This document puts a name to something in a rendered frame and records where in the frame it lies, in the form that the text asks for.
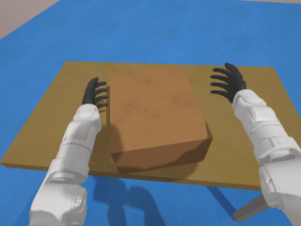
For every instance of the left robot hand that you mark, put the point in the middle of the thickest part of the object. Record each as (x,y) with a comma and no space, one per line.
(90,93)

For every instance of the table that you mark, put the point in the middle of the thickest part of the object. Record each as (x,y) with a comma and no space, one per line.
(230,161)

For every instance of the right robot hand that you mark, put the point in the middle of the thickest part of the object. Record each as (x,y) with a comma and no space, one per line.
(233,78)

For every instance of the robot left upper arm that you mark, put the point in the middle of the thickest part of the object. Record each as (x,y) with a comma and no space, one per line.
(60,205)

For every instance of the robot right forearm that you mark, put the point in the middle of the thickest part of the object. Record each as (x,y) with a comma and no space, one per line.
(268,137)

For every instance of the carton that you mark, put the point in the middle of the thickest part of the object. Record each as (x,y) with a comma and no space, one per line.
(155,120)

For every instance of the robot right upper arm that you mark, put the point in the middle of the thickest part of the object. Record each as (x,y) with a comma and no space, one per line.
(281,187)

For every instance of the robot left forearm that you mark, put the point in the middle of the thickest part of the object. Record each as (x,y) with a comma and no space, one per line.
(70,167)

